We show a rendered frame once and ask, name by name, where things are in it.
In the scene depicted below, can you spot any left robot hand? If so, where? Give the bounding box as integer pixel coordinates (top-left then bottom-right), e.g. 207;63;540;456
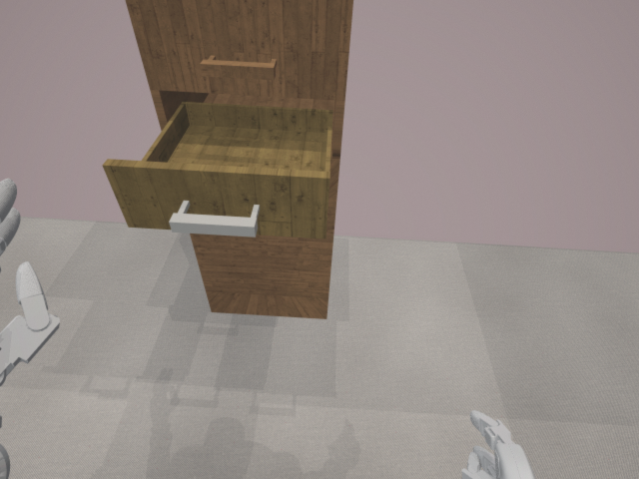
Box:
0;179;60;386

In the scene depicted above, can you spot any cabinet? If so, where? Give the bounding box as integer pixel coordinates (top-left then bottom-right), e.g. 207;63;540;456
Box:
126;0;353;319

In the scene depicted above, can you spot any right robot hand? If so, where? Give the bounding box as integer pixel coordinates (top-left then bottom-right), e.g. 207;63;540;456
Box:
461;410;536;479

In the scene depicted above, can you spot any handle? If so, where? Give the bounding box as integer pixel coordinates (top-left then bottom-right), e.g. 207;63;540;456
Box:
169;201;260;238
200;60;276;80

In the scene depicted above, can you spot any drawer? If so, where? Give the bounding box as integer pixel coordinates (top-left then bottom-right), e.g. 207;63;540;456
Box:
102;102;333;239

